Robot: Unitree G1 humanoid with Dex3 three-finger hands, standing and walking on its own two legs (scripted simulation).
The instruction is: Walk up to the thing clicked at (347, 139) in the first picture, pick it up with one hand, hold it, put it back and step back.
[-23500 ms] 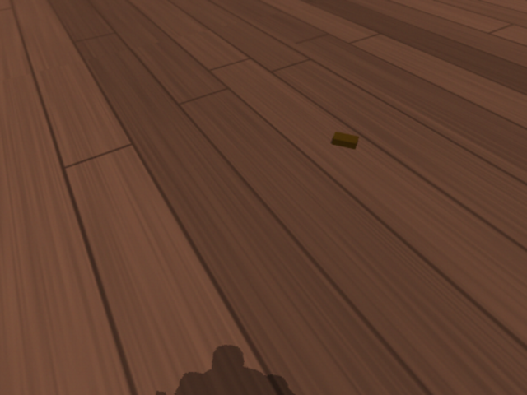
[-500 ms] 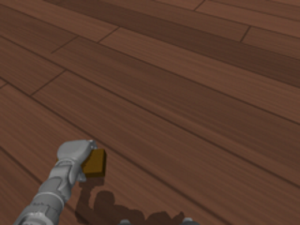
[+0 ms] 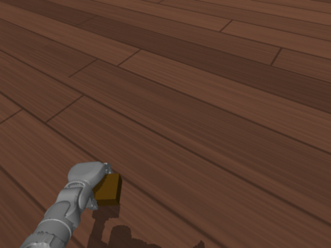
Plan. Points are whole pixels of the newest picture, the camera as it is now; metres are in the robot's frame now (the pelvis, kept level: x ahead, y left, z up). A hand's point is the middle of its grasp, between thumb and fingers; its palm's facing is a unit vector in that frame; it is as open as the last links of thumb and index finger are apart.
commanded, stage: hold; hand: left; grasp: from above
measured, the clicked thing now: (94, 190) +0.32 +0.23 -0.09
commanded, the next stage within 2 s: crouch in 1.62 s
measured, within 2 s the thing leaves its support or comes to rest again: neither
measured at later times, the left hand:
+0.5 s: hand (92, 196) +0.28 +0.21 -0.03, palm faces -0.46 -0.04 -0.89, open 10.1 cm
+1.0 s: hand (88, 200) +0.26 +0.21 -0.01, palm faces -0.44 -0.04 -0.90, open 10.1 cm
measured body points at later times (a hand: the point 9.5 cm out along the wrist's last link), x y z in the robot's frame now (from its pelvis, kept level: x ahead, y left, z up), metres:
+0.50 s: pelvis -0.01 -0.01 +0.01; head +0.00 -0.03 +0.46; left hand +0.30 +0.21 +0.02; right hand +0.12 -0.27 -0.11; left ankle +0.00 +0.12 -0.72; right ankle +0.00 -0.14 -0.72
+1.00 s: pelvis -0.03 -0.01 +0.02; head -0.03 -0.04 +0.47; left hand +0.28 +0.21 +0.04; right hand +0.12 -0.26 -0.10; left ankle +0.00 +0.12 -0.72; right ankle +0.00 -0.14 -0.72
